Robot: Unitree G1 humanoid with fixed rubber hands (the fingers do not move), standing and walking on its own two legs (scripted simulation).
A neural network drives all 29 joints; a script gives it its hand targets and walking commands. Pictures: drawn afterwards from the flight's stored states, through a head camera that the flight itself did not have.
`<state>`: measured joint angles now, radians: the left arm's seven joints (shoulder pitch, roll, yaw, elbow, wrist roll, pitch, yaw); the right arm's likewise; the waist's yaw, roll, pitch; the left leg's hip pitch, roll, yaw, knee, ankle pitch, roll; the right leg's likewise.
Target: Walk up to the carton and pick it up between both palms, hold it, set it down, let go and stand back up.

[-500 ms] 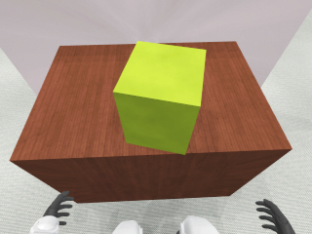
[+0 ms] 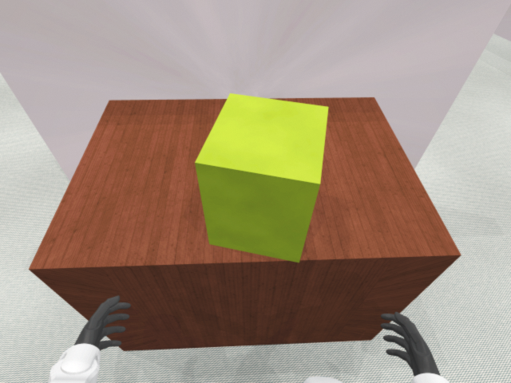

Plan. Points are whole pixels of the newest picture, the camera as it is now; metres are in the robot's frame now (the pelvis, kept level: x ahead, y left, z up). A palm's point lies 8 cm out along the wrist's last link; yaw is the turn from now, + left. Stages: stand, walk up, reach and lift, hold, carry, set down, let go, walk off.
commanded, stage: reach and lift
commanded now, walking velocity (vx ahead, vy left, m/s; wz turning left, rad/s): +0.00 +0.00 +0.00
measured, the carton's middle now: (265, 179) +0.48 +0.00 +0.01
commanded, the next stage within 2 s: none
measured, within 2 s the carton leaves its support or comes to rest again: neither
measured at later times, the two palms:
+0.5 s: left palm (96, 318) +0.21 +0.27 -0.02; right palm (384, 333) +0.19 -0.18 -0.03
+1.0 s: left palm (105, 280) +0.25 +0.26 +0.02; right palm (367, 303) +0.22 -0.15 +0.00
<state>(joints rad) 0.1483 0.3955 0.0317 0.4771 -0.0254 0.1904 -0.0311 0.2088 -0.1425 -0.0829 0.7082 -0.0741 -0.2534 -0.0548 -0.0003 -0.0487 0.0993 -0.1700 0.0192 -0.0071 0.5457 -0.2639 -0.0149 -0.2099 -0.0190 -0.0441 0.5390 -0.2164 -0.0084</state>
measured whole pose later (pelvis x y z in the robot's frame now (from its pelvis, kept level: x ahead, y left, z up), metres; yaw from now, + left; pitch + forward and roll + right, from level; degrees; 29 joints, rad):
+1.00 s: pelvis +0.03 +0.01 +0.00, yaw +0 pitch -4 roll -1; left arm 0.15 0.39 0.00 0.21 -0.26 -0.01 -0.11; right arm 0.28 0.03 0.07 0.22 0.04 -0.19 -0.25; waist 0.00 -0.02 0.10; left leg -0.17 0.02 -0.01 0.54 -0.30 -0.01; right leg -0.18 -0.02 -0.04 0.49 -0.23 0.00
